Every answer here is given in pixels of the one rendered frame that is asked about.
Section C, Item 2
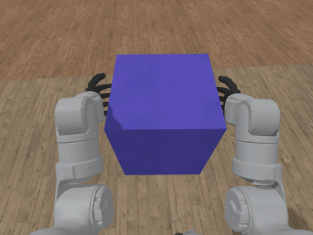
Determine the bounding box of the robot right forearm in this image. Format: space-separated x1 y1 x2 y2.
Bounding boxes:
224 93 289 221

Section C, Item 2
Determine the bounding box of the right robot hand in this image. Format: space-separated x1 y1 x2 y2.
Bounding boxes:
216 75 241 116

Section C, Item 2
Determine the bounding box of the right robot upper arm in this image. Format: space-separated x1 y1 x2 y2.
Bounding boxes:
224 185 313 235

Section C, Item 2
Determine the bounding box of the left robot upper arm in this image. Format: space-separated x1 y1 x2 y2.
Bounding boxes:
29 183 114 235

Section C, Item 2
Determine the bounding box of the carton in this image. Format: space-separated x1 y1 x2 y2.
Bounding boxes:
104 54 227 175

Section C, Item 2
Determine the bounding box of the left robot hand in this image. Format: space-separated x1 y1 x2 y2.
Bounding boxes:
85 72 112 116

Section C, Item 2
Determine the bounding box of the robot left forearm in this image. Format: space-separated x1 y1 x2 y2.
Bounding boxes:
54 91 105 223

